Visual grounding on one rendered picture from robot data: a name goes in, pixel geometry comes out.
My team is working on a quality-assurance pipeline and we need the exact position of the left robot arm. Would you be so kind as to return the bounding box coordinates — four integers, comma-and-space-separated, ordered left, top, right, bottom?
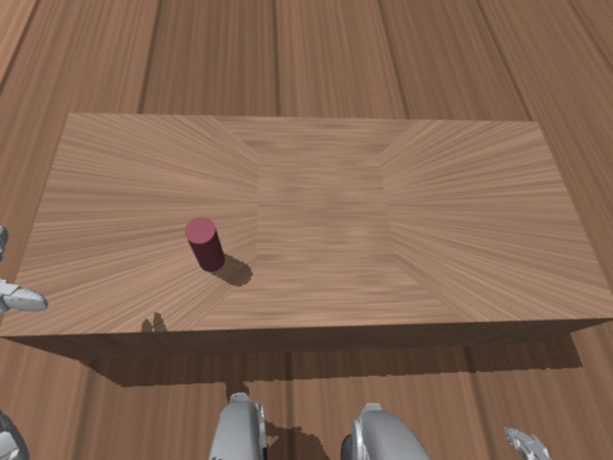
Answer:
0, 409, 30, 460

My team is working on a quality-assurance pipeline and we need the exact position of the can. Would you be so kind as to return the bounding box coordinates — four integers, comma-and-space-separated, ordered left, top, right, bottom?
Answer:
185, 218, 225, 272

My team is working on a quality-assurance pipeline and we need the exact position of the right robot hand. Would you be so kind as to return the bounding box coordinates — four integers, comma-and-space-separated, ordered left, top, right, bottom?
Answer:
504, 427, 552, 460

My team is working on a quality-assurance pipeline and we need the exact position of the left robot hand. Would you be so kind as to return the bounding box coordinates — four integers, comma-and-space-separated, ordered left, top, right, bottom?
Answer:
0, 225, 48, 312

